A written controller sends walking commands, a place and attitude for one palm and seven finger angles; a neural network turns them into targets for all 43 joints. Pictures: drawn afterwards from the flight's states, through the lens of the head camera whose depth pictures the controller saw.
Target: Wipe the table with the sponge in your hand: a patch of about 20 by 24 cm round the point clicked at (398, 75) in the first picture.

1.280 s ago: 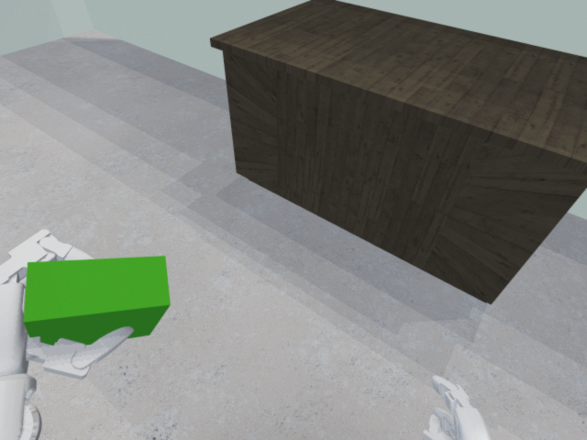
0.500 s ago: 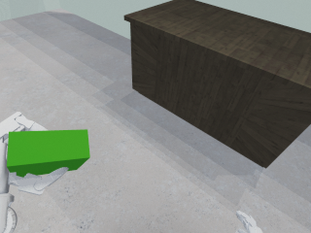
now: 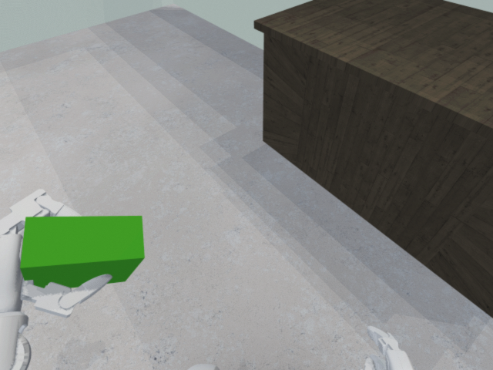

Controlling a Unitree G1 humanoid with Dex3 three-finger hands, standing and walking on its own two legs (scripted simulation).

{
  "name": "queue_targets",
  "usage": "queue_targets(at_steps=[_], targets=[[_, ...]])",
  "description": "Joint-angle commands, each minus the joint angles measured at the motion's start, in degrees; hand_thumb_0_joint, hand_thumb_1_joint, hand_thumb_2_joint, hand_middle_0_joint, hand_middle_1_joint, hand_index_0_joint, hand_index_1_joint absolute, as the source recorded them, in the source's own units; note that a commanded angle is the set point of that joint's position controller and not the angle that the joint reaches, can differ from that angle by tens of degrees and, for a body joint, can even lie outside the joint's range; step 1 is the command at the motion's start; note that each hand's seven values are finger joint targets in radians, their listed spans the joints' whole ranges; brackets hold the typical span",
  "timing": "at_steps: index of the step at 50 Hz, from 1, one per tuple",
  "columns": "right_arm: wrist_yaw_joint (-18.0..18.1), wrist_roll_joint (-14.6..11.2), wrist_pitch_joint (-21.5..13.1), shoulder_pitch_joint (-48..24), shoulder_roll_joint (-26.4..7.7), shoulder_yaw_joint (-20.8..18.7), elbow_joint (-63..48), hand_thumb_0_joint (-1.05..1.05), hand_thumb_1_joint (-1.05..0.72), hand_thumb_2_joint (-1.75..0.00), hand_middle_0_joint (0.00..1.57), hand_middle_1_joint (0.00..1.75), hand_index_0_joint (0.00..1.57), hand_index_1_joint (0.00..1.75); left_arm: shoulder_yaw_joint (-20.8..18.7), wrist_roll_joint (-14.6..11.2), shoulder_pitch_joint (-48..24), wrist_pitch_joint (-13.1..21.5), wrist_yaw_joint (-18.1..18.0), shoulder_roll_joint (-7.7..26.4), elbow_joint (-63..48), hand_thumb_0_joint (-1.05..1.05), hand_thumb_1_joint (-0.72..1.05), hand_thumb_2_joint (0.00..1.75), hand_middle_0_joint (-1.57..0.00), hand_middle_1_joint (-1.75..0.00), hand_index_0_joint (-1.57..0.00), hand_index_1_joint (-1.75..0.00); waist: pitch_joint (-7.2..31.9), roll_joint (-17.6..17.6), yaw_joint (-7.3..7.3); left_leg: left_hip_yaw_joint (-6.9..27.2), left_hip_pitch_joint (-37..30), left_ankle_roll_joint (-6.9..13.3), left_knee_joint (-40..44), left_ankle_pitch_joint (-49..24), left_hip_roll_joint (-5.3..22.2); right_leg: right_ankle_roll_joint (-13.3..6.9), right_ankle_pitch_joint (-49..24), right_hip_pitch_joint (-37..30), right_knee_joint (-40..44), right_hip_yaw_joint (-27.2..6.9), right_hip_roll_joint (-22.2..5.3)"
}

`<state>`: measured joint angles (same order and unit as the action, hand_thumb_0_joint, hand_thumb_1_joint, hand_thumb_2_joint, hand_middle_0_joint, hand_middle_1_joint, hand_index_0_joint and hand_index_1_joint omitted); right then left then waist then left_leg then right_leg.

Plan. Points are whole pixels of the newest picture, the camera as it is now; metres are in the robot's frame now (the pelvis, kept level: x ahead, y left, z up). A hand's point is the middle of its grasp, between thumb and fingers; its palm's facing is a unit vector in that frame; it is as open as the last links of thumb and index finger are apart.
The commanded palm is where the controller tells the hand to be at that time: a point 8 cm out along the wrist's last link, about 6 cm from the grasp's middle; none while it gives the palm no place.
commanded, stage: walk to a spot facing it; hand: left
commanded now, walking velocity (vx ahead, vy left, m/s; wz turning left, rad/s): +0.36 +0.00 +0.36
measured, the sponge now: (100, 253) +0.23 +0.20 +0.15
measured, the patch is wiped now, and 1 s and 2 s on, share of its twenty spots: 0.00 0.00 0.00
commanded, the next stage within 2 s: turn to face it in 1.92 s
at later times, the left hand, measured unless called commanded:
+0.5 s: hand (78, 154) +0.37 +0.26 +0.18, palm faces +0.48 -0.75 -0.45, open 9.6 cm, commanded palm +0.29 +0.30 +0.18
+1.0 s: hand (111, 114) +0.47 +0.25 +0.18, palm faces +0.58 -0.64 -0.50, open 9.6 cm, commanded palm +0.38 +0.28 +0.18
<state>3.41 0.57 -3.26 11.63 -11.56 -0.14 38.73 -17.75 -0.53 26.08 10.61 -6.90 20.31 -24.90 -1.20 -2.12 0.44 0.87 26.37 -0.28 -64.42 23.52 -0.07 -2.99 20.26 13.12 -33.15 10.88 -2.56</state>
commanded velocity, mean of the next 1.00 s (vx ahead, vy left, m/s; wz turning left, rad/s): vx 0.35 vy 0.00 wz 0.41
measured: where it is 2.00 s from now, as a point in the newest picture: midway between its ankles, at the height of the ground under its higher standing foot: (258, 295)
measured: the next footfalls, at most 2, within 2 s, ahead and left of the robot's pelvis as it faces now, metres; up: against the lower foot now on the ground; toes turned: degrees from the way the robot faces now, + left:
left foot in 0.34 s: +0.24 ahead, +0.12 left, +0.00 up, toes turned +17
right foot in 0.72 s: +0.34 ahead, -0.15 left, +0.00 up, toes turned +3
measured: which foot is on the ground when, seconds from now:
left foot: up 0.00-0.32, down 0.34-0.72, up 0.74-1.00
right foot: down 0.00-0.34, up 0.36-0.70, down 0.72-1.00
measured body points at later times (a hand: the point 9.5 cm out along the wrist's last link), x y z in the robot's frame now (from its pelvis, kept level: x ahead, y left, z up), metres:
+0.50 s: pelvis +0.17 +0.00 -0.01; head +0.20 +0.01 +0.44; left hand +0.34 +0.30 +0.21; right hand +0.37 -0.18 -0.09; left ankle +0.20 +0.11 -0.73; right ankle +0.16 -0.13 -0.64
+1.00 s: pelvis +0.33 -0.04 +0.01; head +0.38 -0.02 +0.45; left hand +0.43 +0.28 +0.21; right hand +0.58 -0.23 -0.08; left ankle +0.35 +0.11 -0.68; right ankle +0.31 -0.16 -0.73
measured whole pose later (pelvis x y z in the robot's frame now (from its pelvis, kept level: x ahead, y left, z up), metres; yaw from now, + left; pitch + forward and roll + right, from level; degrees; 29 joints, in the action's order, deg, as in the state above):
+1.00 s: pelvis +0.33 -0.04 +0.01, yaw +21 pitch +0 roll +2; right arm 3.7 0.1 -2.3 10.7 -15.0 -3.7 32.8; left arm -21.2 -0.3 28.3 12.5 -8.3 23.4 -34.4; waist -6.3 1.9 1.2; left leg -9.2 30.3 -1.5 -50.7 20.8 5.6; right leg 1.4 21.9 7.5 -30.4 16.1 -9.3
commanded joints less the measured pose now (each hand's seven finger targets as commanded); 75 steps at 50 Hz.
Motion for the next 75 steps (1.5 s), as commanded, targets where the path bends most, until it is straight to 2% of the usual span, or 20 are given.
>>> queue_targets(at_steps=[1, 9, 14, 15, 17, 18, 25, 33, 35, 36, 37, 44, 49, 52, 53, 54, 55, 56, 62, 75], targets=[[0.7, -0.1, -0.9, -6.8, -5.2, -1.8, -10.4, 0.0, -0.9, -0.9, 0.2, 0.3, 0.2, 0.3, -10.4, -0.2, -0.6, 4.8, -1.7, 12.2, -12.4, 0.0, 0.1, 1.3, -1.2, -1.6, -1.2, -1.6, 0.5, 5.3, -0.59, -0.5, 19.2, -1.4, -10.5, -3.7, 4.9, -4.6, -18.2, -11.2, 16.7, -17.1, -18.6], [0.3, -0.3, -1.4, -4.6, -4.5, -2.8, -14.4, 0.0, -0.9, -0.9, 0.2, 0.3, 0.2, 0.3, -11.2, -0.4, -2.2, 5.2, -4.1, 12.1, -18.3, 0.0, 0.1, 1.3, -1.2, -1.6, -1.2, -1.6, 2.9, 11.4, -2.49, -13.9, 9.3, -0.4, 20.4, -8.3, 3.5, -3.2, -45.7, -17.7, 11.6, -4.3, -15.8], [1.0, -0.7, -1.7, -2.2, -4.3, -3.6, -15.5, 0.0, -0.9, -0.9, 0.2, 0.3, 0.2, 0.3, -11.4, -0.8, -1.8, 4.9, -5.3, 12.1, -20.1, 0.0, 0.1, 1.3, -1.2, -1.6, -1.2, -1.6, 12.9, 9.5, 0.54, -20.8, -19.3, 1.9, 36.5, -17.3, -3.8, 1.2, -52.2, -9.1, -12.1, 2.4, -12.7], [1.2, -0.6, -1.6, -1.9, -4.8, -3.7, -15.5, 0.0, -0.9, -0.9, 0.2, 0.3, 0.2, 0.3, -12.0, -0.8, -2.3, 5.8, -5.4, 12.7, -20.8, 0.0, 0.1, 1.3, -1.2, -1.6, -1.2, -1.6, 16.4, 4.9, 1.66, -14.4, -31.3, 4.4, 36.1, -19.9, -0.1, 3.0, -43.3, -0.8, -22.2, 2.7, -11.5], [0.2, -0.8, -2.1, -2.4, -6.1, -3.1, -16.1, 0.0, -0.9, -0.9, 0.2, 0.3, 0.2, 0.3, -11.2, -1.6, -3.3, 5.9, -5.2, 12.3, -22.5, 0.0, 0.1, 1.3, -1.2, -1.6, -1.2, -1.6, 18.6, -10.2, 0.48, 28.2, -40.5, 18.8, 39.5, -41.8, 25.8, 4.6, 16.3, 19.7, -48.1, -6.8, 0.7], [-0.7, -0.9, -2.4, -2.6, -7.0, -3.0, -15.2, 0.0, -0.9, -0.9, 0.2, 0.3, 0.2, 0.3, -11.7, -0.5, -8.4, 5.5, -4.6, 15.4, -20.9, 0.0, 0.1, 1.3, -1.2, -1.6, -1.2, -1.6, 11.7, -3.4, 1.65, 30.9, -32.2, 19.3, 43.6, -34.9, 27.3, 3.8, 15.7, 23.7, -50.6, -12.2, -0.7], [-1.1, -1.4, -4.1, -4.2, -5.1, -3.0, -12.1, 0.0, -0.9, -0.9, 0.2, 0.3, 0.2, 0.3, -13.0, -1.9, 2.9, 6.1, -2.2, 10.6, -22.6, 0.0, 0.1, 1.3, -1.2, -1.6, -1.2, -1.6, 6.3, -11.2, -1.69, 3.2, -7.6, 11.1, 49.0, -9.3, 16.0, 5.8, 0.3, 13.3, -27.1, -6.3, -5.9], [1.0, -1.2, -5.7, -2.7, -5.8, -2.9, -10.5, 0.0, -0.9, -0.9, 0.2, 0.3, 0.2, 0.3, -7.1, -0.6, -5.9, 4.9, -1.9, 6.1, -11.4, 0.0, 0.1, 1.3, -1.2, -1.6, -1.2, -1.6, 4.6, -8.1, -1.53, -1.3, -6.5, 7.4, 39.8, 2.0, 12.6, 7.4, -1.1, -1.0, -1.2, 2.3, 0.1], [1.2, -1.6, -5.1, -2.2, -3.7, -2.1, -10.4, 0.0, -0.9, -0.9, 0.2, 0.3, 0.2, 0.3, -6.8, 0.3, -9.6, 3.9, -2.2, 7.9, -10.8, 0.0, 0.1, 1.3, -1.2, -1.6, -1.2, -1.6, 6.4, 6.4, -1.65, -5.3, -0.3, 4.5, 18.8, 3.2, 6.9, 3.8, 2.9, -9.0, 11.5, -9.7, -8.2], [1.2, -1.4, -4.8, -3.8, -2.7, -1.8, -11.4, 0.0, -0.9, -0.9, 0.2, 0.3, 0.2, 0.3, -8.5, 0.7, -9.7, 2.6, -2.8, 11.4, -10.2, 0.0, 0.1, 1.3, -1.2, -1.6, -1.2, -1.6, 5.9, 25.4, -2.9, -7.4, 15.1, 2.0, -1.0, 10.6, -0.5, -2.8, -2.3, -16.9, 17.0, -33.4, -22.2], [1.3, -0.9, -5.4, -7.4, -5.4, -1.8, -11.7, 0.0, -0.9, -0.9, 0.2, 0.3, 0.2, 0.3, -8.0, -0.2, -12.8, 2.4, -3.0, 12.3, -12.6, 0.0, 0.1, 1.3, -1.2, -1.6, -1.2, -1.6, 4.6, 19.6, -2.96, -0.1, 19.6, 0.9, -10.9, 9.2, 1.2, -6.0, -7.2, -16.2, 18.9, -38.6, -28.8], [0.2, -0.2, -2.0, -7.0, -5.1, -2.5, -11.7, 0.0, -0.9, -0.9, 0.2, 0.3, 0.2, 0.3, -12.0, 0.4, -5.9, 5.4, -3.1, 13.7, -20.1, 0.0, 0.1, 1.3, -1.2, -1.6, -1.2, -1.6, 2.7, 9.8, -1.07, -3.6, 13.2, -1.6, -1.0, -1.5, 7.2, -3.4, -29.7, -12.6, 13.2, -6.6, -20.4], [-0.2, -0.5, -1.1, -5.1, -3.6, -3.2, -16.0, 0.0, -0.9, -0.9, 0.2, 0.3, 0.2, 0.3, -15.2, -1.3, 3.7, 5.1, -4.8, 12.6, -21.5, 0.0, 0.1, 1.3, -1.2, -1.6, -1.2, -1.6, 6.3, 12.1, -3.39, -14.5, 4.3, -0.9, 22.8, -3.2, 4.0, -3.2, -43.4, -15.6, 7.3, -1.3, -18.5], [-0.1, -0.6, -0.7, -1.6, -3.9, -4.0, -16.3, 0.0, -0.9, -0.9, 0.2, 0.3, 0.2, 0.3, -13.4, -1.9, 3.9, 4.3, -5.6, 10.7, -21.3, 0.0, 0.1, 1.3, -1.2, -1.6, -1.2, -1.6, 12.7, 10.4, 0.22, -19.6, -11.1, -0.4, 34.2, -11.4, -2.4, 0.5, -46.2, -11.6, -9.1, 4.5, -16.0], [0.4, -0.7, -0.8, -0.8, -4.8, -4.6, -16.2, 0.0, -0.9, -0.9, 0.2, 0.3, 0.2, 0.3, -13.6, -2.0, 2.6, 4.8, -5.7, 11.2, -21.0, 0.0, 0.1, 1.3, -1.2, -1.6, -1.2, -1.6, 15.6, 5.4, 2.02, -17.4, -21.9, 1.1, 37.0, -15.1, -1.6, 2.9, -42.0, -4.6, -20.9, 5.4, -14.2], [0.6, -0.7, -0.7, -2.0, -6.0, -5.2, -16.2, 0.0, -0.9, -0.9, 0.2, 0.3, 0.2, 0.3, -12.8, -1.8, 1.5, 5.8, -5.6, 10.4, -22.5, 0.0, 0.1, 1.3, -1.2, -1.6, -1.2, -1.6, 17.1, -6.9, 2.15, -2.4, -33.1, 6.4, 38.1, -22.3, 7.4, 5.4, -15.1, 8.2, -35.6, 4.1, -8.9], [0.0, -0.8, -1.4, -2.7, -7.1, -4.7, -16.8, 0.0, -0.9, -0.9, 0.2, 0.3, 0.2, 0.3, -12.7, -2.2, 0.8, 6.4, -5.4, 10.7, -23.7, 0.0, 0.1, 1.3, -1.2, -1.6, -1.2, -1.6, 17.8, -19.4, 0.62, 26.2, -37.7, 16.4, 39.1, -45.2, 24.5, 7.1, 18.5, 21.9, -46.7, -1.9, -1.3], [-0.8, -1.0, -2.5, -2.1, -6.6, -4.1, -16.0, 0.0, -0.9, -0.9, 0.2, 0.3, 0.2, 0.3, -12.8, -0.9, -2.9, 6.5, -4.7, 13.6, -21.6, 0.0, 0.1, 1.3, -1.2, -1.6, -1.2, -1.6, 13.0, -10.9, 1.65, 35.9, -35.5, 19.6, 41.0, -47.2, 27.9, 6.1, 19.8, 27.9, -52.1, -8.6, -1.2], [-1.3, -2.0, -3.6, -4.5, -5.8, -4.0, -13.6, 0.0, -0.9, -0.9, 0.2, 0.3, 0.2, 0.3, -13.4, -2.0, 0.4, 5.7, -2.3, 12.6, -30.1, 0.0, 0.1, 1.3, -1.2, -1.6, -1.2, -1.6, 8.8, -12.5, -0.72, 10.0, -16.0, 11.5, 45.7, -18.3, 15.6, 7.5, 2.4, 23.2, -37.8, -7.8, -5.3], [1.0, -1.5, -4.9, -3.9, -4.6, -1.6, -10.3, 0.0, -0.9, -0.9, 0.2, 0.3, 0.2, 0.3, -5.3, -0.6, -8.4, 1.2, -1.0, 5.2, -9.3, 0.0, 0.1, 1.3, -1.2, -1.6, -1.2, -1.6, 4.7, -0.1, -1.91, 5.0, -3.4, 5.6, 30.1, -3.4, 8.5, 7.1, -3.4, -6.8, 12.2, -4.3, -2.4]])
